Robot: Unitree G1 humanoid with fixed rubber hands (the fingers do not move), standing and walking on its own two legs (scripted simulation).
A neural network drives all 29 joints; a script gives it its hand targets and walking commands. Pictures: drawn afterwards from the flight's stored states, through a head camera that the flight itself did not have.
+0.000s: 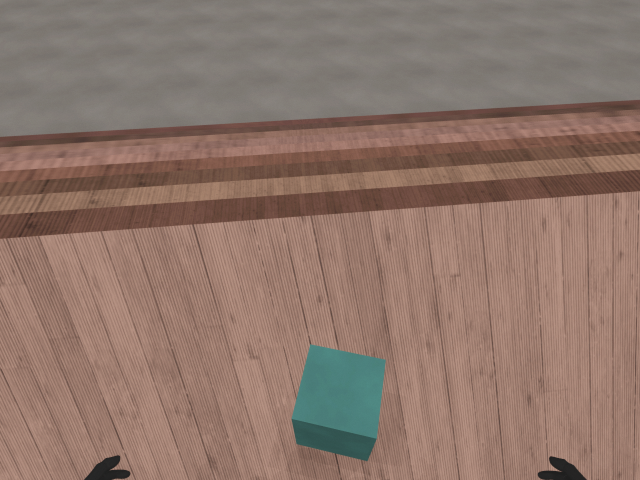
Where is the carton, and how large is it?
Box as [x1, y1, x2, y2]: [292, 344, 385, 460]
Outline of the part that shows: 310,344 292,415 292,423 296,443 367,460 376,439 385,360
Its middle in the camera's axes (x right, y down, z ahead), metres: +0.05 +0.46 +1.09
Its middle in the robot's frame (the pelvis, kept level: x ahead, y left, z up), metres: +0.41 -0.03 -0.66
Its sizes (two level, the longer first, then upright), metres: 0.210 0.200 0.250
